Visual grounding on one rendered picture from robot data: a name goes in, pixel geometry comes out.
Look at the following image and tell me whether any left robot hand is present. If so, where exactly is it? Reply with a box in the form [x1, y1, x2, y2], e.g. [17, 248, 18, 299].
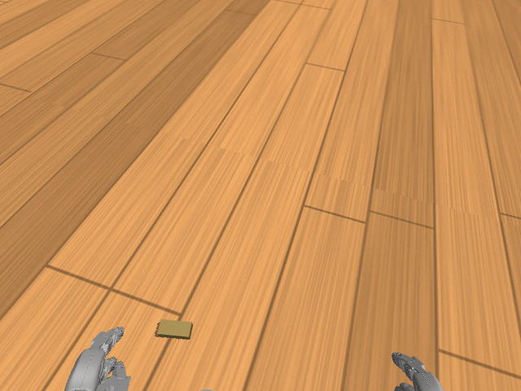
[64, 327, 131, 391]

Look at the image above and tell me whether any right robot hand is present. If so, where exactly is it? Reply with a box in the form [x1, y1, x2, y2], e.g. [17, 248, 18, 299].
[392, 353, 444, 391]

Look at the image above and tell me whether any small box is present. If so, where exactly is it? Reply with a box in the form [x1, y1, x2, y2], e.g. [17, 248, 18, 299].
[157, 319, 193, 340]

